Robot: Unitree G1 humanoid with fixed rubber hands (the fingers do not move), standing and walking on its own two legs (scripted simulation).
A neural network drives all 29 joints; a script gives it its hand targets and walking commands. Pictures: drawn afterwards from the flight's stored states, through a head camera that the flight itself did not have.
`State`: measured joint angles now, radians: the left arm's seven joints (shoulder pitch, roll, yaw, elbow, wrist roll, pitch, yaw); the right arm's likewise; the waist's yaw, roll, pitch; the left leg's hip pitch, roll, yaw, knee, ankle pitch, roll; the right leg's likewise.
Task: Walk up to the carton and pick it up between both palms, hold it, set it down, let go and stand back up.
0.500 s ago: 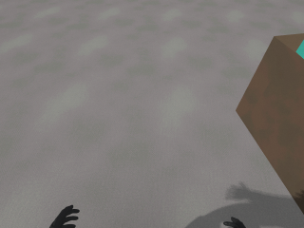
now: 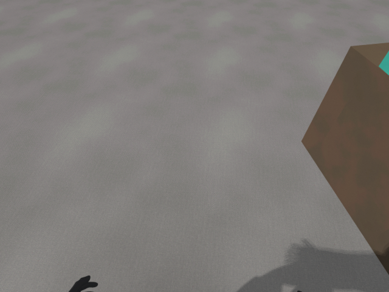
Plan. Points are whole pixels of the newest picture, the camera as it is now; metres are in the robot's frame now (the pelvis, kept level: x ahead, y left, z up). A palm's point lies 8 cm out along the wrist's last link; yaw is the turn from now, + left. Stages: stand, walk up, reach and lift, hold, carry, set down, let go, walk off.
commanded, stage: stand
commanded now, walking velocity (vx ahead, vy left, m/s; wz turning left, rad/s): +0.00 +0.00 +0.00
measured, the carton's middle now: out of the picture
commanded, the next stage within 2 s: walk up in 1.04 s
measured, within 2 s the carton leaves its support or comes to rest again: neither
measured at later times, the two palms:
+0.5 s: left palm out of the picture +0.08 +0.28 -0.11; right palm out of the picture +0.07 -0.24 -0.13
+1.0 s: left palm out of the picture +0.05 +0.28 -0.11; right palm out of the picture +0.04 -0.24 -0.13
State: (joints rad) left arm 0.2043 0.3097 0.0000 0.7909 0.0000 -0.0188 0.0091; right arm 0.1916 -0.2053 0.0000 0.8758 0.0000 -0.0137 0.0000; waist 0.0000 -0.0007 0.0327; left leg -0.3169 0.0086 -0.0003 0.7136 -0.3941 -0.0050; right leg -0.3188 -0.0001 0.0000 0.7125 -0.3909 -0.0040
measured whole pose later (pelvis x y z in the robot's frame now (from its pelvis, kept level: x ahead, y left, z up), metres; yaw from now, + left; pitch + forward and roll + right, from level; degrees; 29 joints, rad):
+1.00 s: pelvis -0.02 +0.00 +0.00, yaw +0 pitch -2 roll +0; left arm 0.20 0.31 0.00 0.95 0.00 -0.02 0.01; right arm 0.19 -0.21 0.00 1.01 0.00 -0.02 0.00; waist 0.00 0.00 0.03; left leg -0.31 0.01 0.00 0.71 -0.36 0.00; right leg -0.31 0.00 0.00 0.71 -0.36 0.00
